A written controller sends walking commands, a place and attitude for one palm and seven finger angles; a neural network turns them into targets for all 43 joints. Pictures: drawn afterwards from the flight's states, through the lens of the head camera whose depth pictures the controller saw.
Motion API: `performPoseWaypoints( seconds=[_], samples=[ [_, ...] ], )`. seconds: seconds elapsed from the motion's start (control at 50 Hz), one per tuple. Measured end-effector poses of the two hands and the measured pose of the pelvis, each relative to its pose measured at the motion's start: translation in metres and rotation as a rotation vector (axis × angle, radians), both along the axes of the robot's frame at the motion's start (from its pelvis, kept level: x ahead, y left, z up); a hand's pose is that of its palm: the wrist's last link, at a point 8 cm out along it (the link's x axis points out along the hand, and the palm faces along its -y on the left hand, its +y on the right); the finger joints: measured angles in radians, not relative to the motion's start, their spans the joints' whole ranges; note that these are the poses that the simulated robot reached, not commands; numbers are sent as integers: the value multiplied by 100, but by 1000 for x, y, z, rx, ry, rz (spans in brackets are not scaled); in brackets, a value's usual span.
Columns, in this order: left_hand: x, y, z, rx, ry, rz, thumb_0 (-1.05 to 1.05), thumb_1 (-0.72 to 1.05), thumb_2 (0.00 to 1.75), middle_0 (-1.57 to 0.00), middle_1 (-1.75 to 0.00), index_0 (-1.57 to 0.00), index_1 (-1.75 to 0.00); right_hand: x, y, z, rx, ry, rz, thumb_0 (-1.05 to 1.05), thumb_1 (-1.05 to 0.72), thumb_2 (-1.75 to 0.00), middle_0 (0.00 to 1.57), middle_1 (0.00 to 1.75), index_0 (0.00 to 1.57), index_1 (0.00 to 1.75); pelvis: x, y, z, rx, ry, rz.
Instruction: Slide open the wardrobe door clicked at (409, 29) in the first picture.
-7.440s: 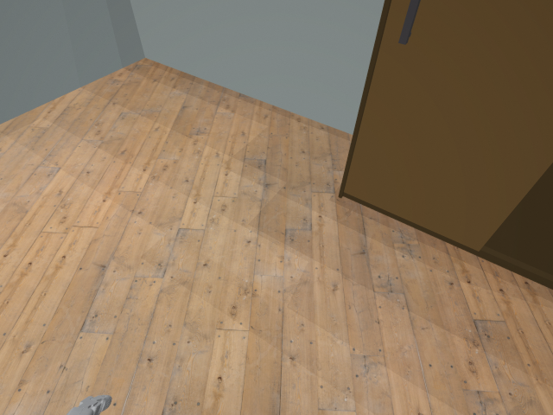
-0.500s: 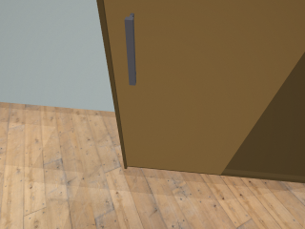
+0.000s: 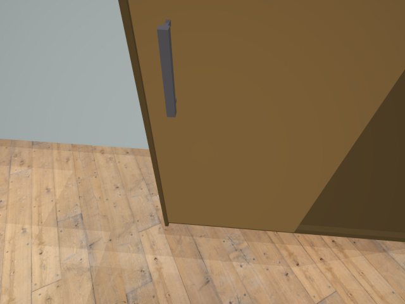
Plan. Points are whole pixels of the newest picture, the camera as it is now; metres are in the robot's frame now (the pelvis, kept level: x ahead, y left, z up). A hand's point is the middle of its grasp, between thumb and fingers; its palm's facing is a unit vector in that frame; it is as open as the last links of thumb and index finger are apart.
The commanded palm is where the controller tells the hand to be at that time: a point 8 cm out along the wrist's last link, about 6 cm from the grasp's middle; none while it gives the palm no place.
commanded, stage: look again from close up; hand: left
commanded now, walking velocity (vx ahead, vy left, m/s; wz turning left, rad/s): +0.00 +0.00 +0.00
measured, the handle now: (169, 72) +0.60 +0.12 +0.16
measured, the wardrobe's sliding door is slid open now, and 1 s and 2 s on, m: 0.00 0.00 0.00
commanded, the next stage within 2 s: shuffle to correct the standing spot in 1.40 s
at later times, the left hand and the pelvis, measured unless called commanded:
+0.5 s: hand out of the picture +0.03 +0.20 -0.17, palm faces +0.00 -0.97 -0.26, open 7.4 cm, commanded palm none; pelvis +0.00 -0.01 +0.00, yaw +0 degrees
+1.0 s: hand out of the picture +0.04 +0.20 -0.17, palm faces -0.01 -0.97 -0.25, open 7.4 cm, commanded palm none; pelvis +0.02 +0.00 +0.00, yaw +0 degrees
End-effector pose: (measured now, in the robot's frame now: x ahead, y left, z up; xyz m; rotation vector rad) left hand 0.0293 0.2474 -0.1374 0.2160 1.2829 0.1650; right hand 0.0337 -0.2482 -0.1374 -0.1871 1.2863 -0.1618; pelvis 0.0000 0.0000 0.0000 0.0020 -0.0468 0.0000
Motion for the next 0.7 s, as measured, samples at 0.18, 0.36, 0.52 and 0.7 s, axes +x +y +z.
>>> performPoseWaypoints(
  seconds=[0.18, 0.36, 0.52, 0.7],
  samples=[
    [5, 3, 3, 14, -5, -2, 0, 91, 90, -20, -30, -20, -30, -9, -9, 1, -13, 28, -8, 1, -91, -90, 20, 30, 20, 30, 2, -3, 1, 0, -5, 0],
    [3, 2, 4, 16, 4, -1, 0, 91, 90, -20, -30, -20, -30, -19, -12, 1, -12, 56, -11, 1, -91, -90, 20, 30, 20, 30, 2, -6, 2, 0, -2, 1],
    [-1, 0, 2, 8, 22, 1, 0, 91, 90, -20, -30, -20, -30, -23, -12, 1, -13, 73, -14, 1, -91, -90, 20, 30, 20, 30, 3, -6, 2, -1, 3, -1],
    [-1, -1, 0, -4, 34, 2, 0, 91, 90, -20, -30, -20, -30, -21, -8, 2, -14, 78, -15, 1, -91, -90, 20, 30, 20, 30, 7, -4, 2, -4, 6, -2]
  ],
)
